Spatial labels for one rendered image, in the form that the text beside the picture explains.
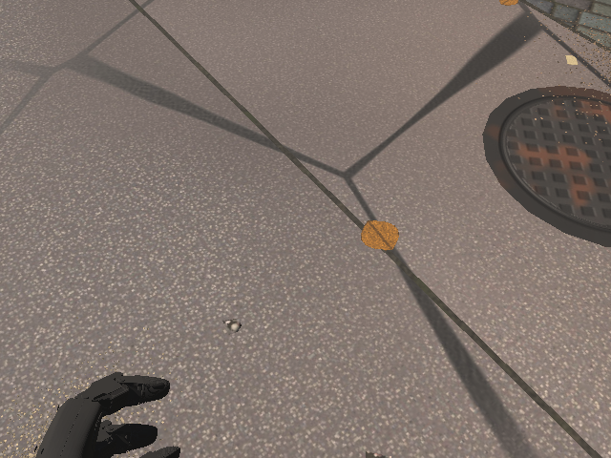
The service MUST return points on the robot left hand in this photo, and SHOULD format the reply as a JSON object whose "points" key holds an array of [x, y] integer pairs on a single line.
{"points": [[76, 430]]}

